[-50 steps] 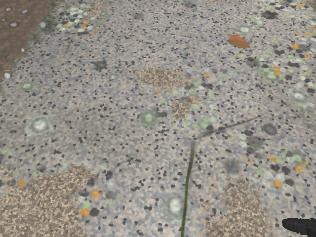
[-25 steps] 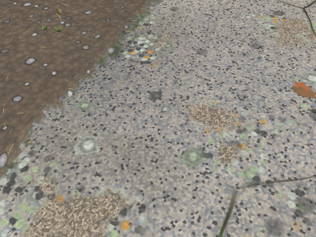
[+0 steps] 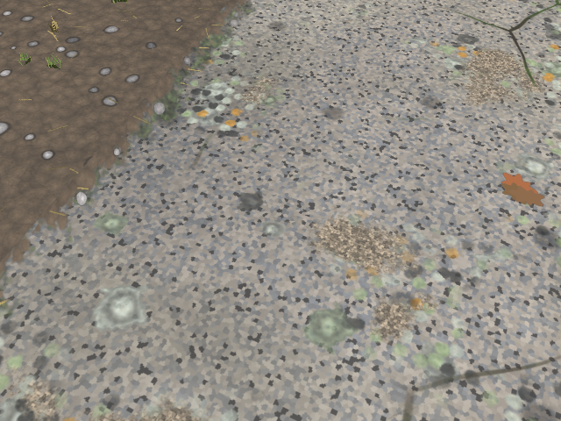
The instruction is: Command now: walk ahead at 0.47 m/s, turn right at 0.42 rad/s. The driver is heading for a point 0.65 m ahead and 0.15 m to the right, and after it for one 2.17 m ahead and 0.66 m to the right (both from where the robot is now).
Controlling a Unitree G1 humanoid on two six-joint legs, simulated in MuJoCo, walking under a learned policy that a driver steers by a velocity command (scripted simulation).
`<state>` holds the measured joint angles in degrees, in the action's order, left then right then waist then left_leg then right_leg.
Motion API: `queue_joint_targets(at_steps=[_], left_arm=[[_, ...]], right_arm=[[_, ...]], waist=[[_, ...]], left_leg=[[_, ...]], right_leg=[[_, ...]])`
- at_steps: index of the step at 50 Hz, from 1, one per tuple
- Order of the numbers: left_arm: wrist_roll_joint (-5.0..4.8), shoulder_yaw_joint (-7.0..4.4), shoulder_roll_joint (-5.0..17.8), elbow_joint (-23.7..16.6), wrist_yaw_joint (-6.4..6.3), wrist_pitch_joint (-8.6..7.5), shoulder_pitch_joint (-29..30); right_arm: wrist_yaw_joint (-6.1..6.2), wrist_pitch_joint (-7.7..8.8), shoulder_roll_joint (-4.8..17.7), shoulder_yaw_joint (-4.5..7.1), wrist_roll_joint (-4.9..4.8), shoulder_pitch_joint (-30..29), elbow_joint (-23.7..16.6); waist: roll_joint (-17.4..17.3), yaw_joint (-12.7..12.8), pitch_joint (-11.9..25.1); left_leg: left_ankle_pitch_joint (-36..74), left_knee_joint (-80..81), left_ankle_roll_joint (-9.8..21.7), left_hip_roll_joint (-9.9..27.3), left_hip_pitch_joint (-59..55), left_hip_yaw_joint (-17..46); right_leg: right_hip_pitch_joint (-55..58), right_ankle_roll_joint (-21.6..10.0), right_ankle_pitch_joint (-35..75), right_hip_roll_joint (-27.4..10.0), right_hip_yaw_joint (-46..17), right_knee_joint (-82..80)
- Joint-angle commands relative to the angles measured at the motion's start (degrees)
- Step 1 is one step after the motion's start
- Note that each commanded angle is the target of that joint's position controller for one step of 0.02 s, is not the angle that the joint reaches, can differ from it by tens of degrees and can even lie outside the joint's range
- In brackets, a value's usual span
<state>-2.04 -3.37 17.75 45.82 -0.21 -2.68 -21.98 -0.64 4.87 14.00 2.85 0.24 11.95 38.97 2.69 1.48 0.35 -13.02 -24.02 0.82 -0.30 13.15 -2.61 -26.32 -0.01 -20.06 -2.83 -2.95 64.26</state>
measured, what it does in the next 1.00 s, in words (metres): walks ahead, turning right: right foot, then left foot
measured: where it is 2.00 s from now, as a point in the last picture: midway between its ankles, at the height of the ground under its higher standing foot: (425, 248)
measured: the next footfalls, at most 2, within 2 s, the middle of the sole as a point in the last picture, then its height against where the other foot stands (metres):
right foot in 0.34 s outside the picture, level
left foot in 0.82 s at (314, 360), level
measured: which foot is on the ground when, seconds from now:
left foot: down 0.00-0.34, up 0.36-0.80, down 0.82-1.00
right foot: up 0.00-0.32, down 0.34-0.82, up 0.84-1.00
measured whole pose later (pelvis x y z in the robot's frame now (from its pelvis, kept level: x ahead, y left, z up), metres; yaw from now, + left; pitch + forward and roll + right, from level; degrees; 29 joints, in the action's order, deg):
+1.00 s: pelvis +0.55 -0.12 +0.00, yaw -30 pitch +1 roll +1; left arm -0.9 -2.9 17.2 39.9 -0.2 -2.4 -16.5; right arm -1.4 5.6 15.4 2.7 0.4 15.1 44.4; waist 2.4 -1.0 -1.0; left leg -10.5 -23.9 2.4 -2.8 14.6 -0.2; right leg -27.6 -1.1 -19.5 -0.7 -3.7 64.2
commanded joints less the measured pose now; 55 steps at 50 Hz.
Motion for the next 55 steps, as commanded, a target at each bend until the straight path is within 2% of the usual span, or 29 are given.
queue_joint_targets(at_steps=[1,6,12,14,15,16,17,18,19,20,21,22,23,24,27,32,34,37,40,41,42,43,44,45,46,47,49,52,55], left_arm=[[0.17,-0.94,2.31,-5.77,0.5,-0.04,3.99],[0.8,-0.09,0.52,-8.89,1.62,0.29,9.96],[0.77,0.16,1.4,-13.8,3.79,0.16,20.02],[0.95,-0.73,3.22,-14.77,4.04,0.44,19.14],[0.98,-1.65,4.85,-14.37,3.95,0.73,15.51],[0.78,-3.12,7.19,-12.61,3.56,1.01,7.5],[0.6,-5.04,10.82,-10.31,2.5,1.7,-2.03],[0.03,-6.16,18.22,-10.3,1.73,1.58,-1.74],[0.29,-4.85,14.61,-12.67,1.93,0.71,-3.56],[1.07,-3.81,11.29,-11.98,2.19,-0.06,-1.75],[1.07,-3.48,10.26,-11.87,2.1,-0.55,1.33],[1.22,-2.9,8.53,-12.47,1.96,-0.7,5.5],[2.07,-2.41,7.23,-13.44,1.73,-0.84,8.19],[2.4,-2.25,6.82,-14.0,1.59,-0.86,9.58],[1.71,-2.44,7.53,-12.89,0.79,-1.25,8.88],[0.97,-2.91,8.9,-10.72,-0.49,-0.5,4.95],[0.7,-3.15,9.4,-9.67,-0.55,-0.26,2.79],[0.61,-2.84,8.01,-8.44,-0.66,0.11,1.16],[1.06,-2.45,6.6,-7.78,-0.54,0.56,1.43],[1.37,-1.52,4.15,-8.07,-0.33,0.44,1.34],[2.11,-0.26,0.85,-8.69,-0.32,0.12,-3.2],[0.09,0.15,0.54,-9.02,-0.4,-0.43,-8.24],[-0.49,-1.02,6.45,-8.41,-0.65,-0.51,-3.48],[-0.06,-1.54,8.17,-9.69,-0.71,-0.46,3.26],[0.84,-1.31,7.33,-10.45,-0.69,-0.5,6.5],[1.47,-1.28,6.27,-11.01,-0.41,-0.79,7.78],[1.35,-0.96,4.14,-10.69,0.12,-0.97,6.67],[1.76,-0.04,1.83,-11.76,0.34,-1.0,9.67],[1.81,0.78,0.44,-12.83,0.78,-1.57,14.87]], right_arm=[[0.25,1.13,5.69,1.98,0.31,1.95,-0.46],[0.81,1.56,8.58,2.92,0.16,1.48,1.92],[1.22,0.35,12.42,3.96,-1.36,5.22,5.04],[1.41,-0.51,14.29,4.42,-1.6,5.53,5.35],[1.58,-1.06,15.28,4.65,-1.76,5.55,5.31],[1.76,-1.52,15.41,4.56,-1.97,5.04,5.13],[2.01,-1.31,13.86,3.77,-1.38,5.94,4.63],[1.08,-0.26,4.98,0.84,1.25,12.76,1.49],[0.29,1.93,8.25,0.78,-0.16,8.48,1.01],[-0.15,2.91,12.08,1.89,-2.62,1.44,-0.91],[0.09,3.5,11.06,1.32,-2.53,-0.54,-1.8],[0.59,3.57,10.72,1.33,-1.08,-0.64,-1.22],[0.77,3.05,11.24,1.71,-0.32,0.67,-0.78],[0.72,2.32,11.28,1.84,0.0,1.61,-0.48],[0.9,0.79,9.01,1.23,0.9,0.75,-0.47],[0.23,1.06,6.27,-0.14,0.5,-10.81,-2.97],[-0.23,1.45,6.93,-0.02,-0.26,-13.68,-3.79],[-0.91,2.11,8.97,0.74,-0.58,-13.78,-3.83],[-0.87,2.76,10.3,1.89,-0.34,-7.36,-2.11],[-0.52,3.09,12.18,2.7,0.38,-1.46,-1.25],[-0.29,3.08,16.43,3.71,1.12,6.16,-0.55],[-1.05,2.11,18.31,4.69,0.21,11.52,2.9],[-1.27,2.0,12.95,3.36,-1.13,10.12,2.16],[-1.06,1.66,10.54,2.54,-0.91,6.87,1.76],[-0.98,1.41,9.4,1.91,-0.24,4.46,1.36],[-0.82,1.23,8.38,1.53,0.13,2.87,1.61],[-0.56,1.36,7.26,1.04,0.34,2.28,2.08],[-0.23,1.47,9.48,1.54,-0.59,3.84,3.6],[0.02,0.94,11.27,1.86,-0.97,5.21,4.89]], waist=[[-10.34,-2.16,-2.68],[-6.74,-2.16,-4.57],[-4.82,-4.61,-6.63],[-6.36,-2.95,-3.86],[-7.31,-0.6,-0.82],[-6.91,4.15,3.57],[-4.17,8.64,8.43],[13.52,1.73,13.93],[8.25,5.22,24.8],[4.13,6.58,16.29],[0.43,4.25,9.58],[-2.62,1.5,5.45],[-1.44,-0.88,4.2],[-0.65,-2.16,3.57],[-1.22,-2.72,1.54],[0.67,1.54,-1.04],[1.27,2.69,-1.23],[2.66,2.47,-0.68],[4.76,-1.1,0.72],[3.33,-3.95,5.72],[-6.87,-4.69,14.43],[-22.86,-3.75,17.46],[-13.63,-5.85,10.55],[-9.07,-6.37,4.19],[-6.2,-5.54,0.99],[-6.21,-4.22,-0.87],[-8.76,-2.49,-0.53],[-7.93,-2.85,-1.31],[-7.11,-4.52,-1.89]], left_leg=[[6.7,15.03,9.28,14.96,-9.76,12.16],[15.8,16.77,9.34,14.39,-7.89,1.84],[21.74,14.42,6.79,16.25,-13.83,-4.9],[39.53,7.67,5.57,16.31,-16.9,-6.94],[49.0,0.78,4.91,15.85,-17.55,-7.92],[52.72,-10.26,3.62,14.4,-14.56,-9.4],[43.22,-25.68,1.37,12.31,-3.2,-9.59],[-12.91,-49.3,-2.61,1.84,23.11,-7.4],[-21.59,-57.42,-2.3,-1.84,28.89,7.35],[-16.14,-57.38,-1.06,1.05,33.78,8.94],[-11.1,-52.57,-0.23,3.41,33.44,8.3],[-8.16,-47.38,-0.4,5.42,30.17,8.13],[-6.19,-44.31,-0.59,6.78,25.4,8.67],[-5.29,-42.58,-1.08,7.02,22.68,8.61],[-1.57,-35.13,-3.72,6.42,20.84,6.68],[17.0,-13.48,-5.22,2.48,16.66,5.83],[18.79,-9.59,-5.08,1.2,14.6,6.31],[15.77,-5.32,-3.53,1.22,13.87,7.64],[10.1,-1.8,0.05,0.52,5.23,5.17],[9.34,-2.17,2.87,4.1,-4.87,8.0],[8.45,-3.94,8.75,15.04,-22.28,21.63],[-11.05,5.45,16.22,23.1,-32.45,46.89],[-22.69,8.67,14.32,21.95,-28.31,47.4],[-18.79,8.82,12.04,19.78,-21.94,38.88],[-11.36,9.49,11.44,17.28,-16.01,32.4],[-5.98,10.59,11.41,15.25,-12.01,28.24],[1.35,12.57,11.03,12.49,-8.4,22.69],[9.79,14.8,12.54,12.52,-7.04,17.65],[13.63,15.64,11.59,11.24,-6.65,12.6]], right_leg=[[-16.18,0.24,5.87,-4.27,-2.94,1.57],[-15.29,1.12,17.1,-4.01,-1.53,-12.59],[-11.84,-2.88,19.31,-2.11,3.75,-26.22],[-6.68,-5.15,14.02,1.29,7.03,-27.08],[-1.07,-6.53,11.08,3.75,8.79,-26.93],[10.25,-8.4,12.08,6.45,9.8,-29.26],[27.28,-10.7,13.37,5.57,4.98,-30.21],[48.31,-21.11,5.69,-10.78,-26.54,-33.93],[52.09,-25.33,-5.13,-16.46,-46.95,-44.96],[46.88,-21.31,-3.66,-15.02,-39.87,-47.68],[38.19,-19.33,0.47,-12.74,-33.22,-47.85],[29.49,-17.83,7.55,-10.6,-27.44,-47.82],[23.15,-17.33,13.73,-8.85,-23.43,-48.69],[19.42,-17.38,16.31,-7.81,-21.89,-49.92],[12.37,-17.72,22.79,-5.94,-16.25,-51.58],[8.9,-13.42,15.52,-1.64,-11.9,-50.76],[9.91,-12.8,12.66,-2.52,-14.14,-49.74],[16.15,-11.88,10.88,-4.89,-18.16,-45.2],[18.54,-9.84,17.69,-4.44,-19.09,-38.73],[16.59,-7.93,20.0,-1.52,-16.32,-29.46],[5.48,-4.89,6.32,3.82,-11.24,-12.03],[-12.05,-1.6,-13.5,8.79,-6.07,3.63],[-18.11,-1.48,-10.84,5.55,-8.8,8.76],[-19.45,-1.6,-5.83,3.57,-7.14,9.01],[-18.1,-1.46,-2.46,1.75,-5.46,7.21],[-16.75,-1.36,0.37,-0.12,-4.8,3.63],[-12.41,-0.99,2.77,-1.93,-3.11,-0.85],[-12.96,0.31,5.5,-2.73,-0.83,-9.18],[-10.7,0.81,14.67,-2.43,0.61,-20.59]])
Velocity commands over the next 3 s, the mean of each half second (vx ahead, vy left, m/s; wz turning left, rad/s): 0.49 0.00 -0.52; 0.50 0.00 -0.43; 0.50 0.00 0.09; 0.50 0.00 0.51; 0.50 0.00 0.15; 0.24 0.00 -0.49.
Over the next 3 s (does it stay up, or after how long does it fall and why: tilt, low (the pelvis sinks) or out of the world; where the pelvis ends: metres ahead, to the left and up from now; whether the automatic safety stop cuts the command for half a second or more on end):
stays up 1.52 -0.45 -0.01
